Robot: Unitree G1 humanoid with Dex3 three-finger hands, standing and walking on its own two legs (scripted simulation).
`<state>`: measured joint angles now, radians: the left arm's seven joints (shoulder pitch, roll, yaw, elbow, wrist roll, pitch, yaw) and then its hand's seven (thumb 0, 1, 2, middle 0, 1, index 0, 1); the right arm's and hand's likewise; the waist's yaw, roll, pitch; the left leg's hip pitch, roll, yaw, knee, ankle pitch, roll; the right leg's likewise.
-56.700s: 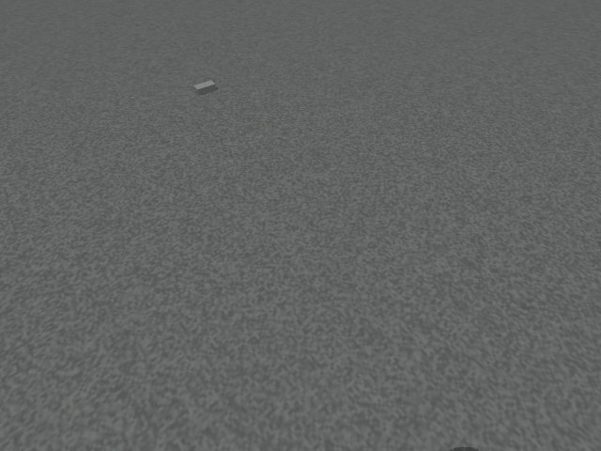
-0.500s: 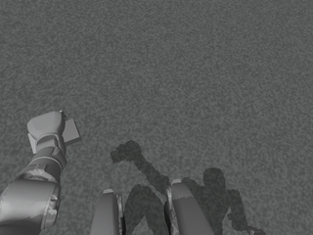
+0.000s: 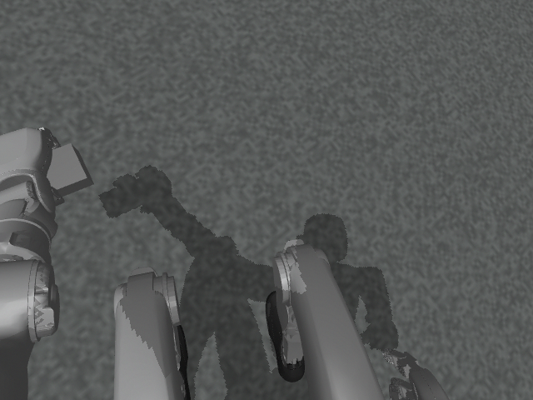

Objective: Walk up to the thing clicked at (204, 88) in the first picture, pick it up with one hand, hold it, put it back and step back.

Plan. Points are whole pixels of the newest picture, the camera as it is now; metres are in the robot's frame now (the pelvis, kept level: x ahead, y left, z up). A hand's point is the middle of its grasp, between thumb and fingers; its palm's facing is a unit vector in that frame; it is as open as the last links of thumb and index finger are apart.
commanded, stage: crouch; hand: left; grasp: from above
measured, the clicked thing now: (42, 179) +0.48 +0.28 -0.19
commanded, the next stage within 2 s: lower in 0.80 s
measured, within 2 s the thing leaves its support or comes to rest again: neither
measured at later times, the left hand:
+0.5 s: hand (57, 179) +0.49 +0.28 -0.24, palm faces -0.42 -0.15 -0.90, open 9.1 cm
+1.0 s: hand (62, 179) +0.51 +0.29 -0.29, palm faces -0.41 -0.15 -0.90, open 9.1 cm
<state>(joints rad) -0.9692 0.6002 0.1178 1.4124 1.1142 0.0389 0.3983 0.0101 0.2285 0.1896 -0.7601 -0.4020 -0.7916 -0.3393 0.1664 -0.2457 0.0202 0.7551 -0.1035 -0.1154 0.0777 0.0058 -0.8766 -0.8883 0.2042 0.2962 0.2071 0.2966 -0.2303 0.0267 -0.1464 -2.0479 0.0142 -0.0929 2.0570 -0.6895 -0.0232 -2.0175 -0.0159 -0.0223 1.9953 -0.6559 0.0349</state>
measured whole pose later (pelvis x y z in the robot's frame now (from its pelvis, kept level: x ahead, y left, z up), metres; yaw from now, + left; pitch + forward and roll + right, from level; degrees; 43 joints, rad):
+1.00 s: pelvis +0.00 +0.00 -0.11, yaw -4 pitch +35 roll -9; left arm -1.16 0.86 0.17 1.59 1.17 -0.01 0.40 0.00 0.17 0.28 -0.81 -0.36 -0.83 -0.33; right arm 0.18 -0.31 0.13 0.70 -0.16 -0.09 0.18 0.00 -0.89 -0.90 0.20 0.30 0.20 0.30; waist -0.32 -0.02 0.03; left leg -2.33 0.00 -0.17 2.43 -0.73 -0.03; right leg -2.28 0.01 -0.06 2.32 -0.67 0.06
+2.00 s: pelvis -0.01 +0.01 -0.13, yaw -9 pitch +31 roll -14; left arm -1.22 1.05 0.17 1.76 1.20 -0.04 0.54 0.00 0.17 0.31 -0.79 -0.38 -0.81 -0.35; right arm 0.15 -0.36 0.29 0.64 -0.21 -0.20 0.22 0.00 -0.89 -0.89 0.20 0.30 0.20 0.30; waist -0.42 -0.11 0.16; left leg -2.36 0.01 -0.23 2.53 -0.74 0.00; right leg -2.27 0.04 -0.11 2.34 -0.65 0.07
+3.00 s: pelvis -0.01 +0.02 -0.12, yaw -12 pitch +30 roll -16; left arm -1.26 1.17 0.15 1.81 1.17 -0.06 0.57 0.00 -0.03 0.55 -0.51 -0.65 -0.52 -0.64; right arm 0.13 -0.38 0.37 0.63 -0.22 -0.24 0.23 0.00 -0.89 -0.90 0.20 0.30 0.20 0.30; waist -0.46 -0.15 0.22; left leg -2.35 0.02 -0.27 2.53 -0.74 0.00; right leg -2.24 0.05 -0.15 2.31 -0.63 0.08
